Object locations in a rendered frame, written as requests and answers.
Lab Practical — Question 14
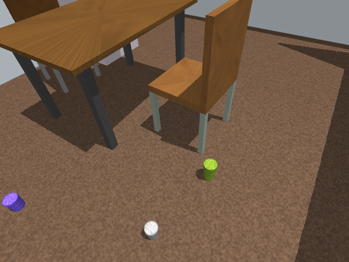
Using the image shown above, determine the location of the chair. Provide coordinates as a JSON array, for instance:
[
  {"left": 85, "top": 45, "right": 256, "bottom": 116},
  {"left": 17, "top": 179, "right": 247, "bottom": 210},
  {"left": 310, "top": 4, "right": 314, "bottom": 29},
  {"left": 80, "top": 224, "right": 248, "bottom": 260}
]
[
  {"left": 148, "top": 0, "right": 252, "bottom": 154},
  {"left": 3, "top": 0, "right": 101, "bottom": 93}
]

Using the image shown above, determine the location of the table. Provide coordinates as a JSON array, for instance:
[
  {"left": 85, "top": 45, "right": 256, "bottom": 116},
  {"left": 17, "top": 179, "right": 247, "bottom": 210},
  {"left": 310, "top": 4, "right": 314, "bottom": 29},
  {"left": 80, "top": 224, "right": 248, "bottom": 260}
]
[{"left": 0, "top": 0, "right": 197, "bottom": 150}]

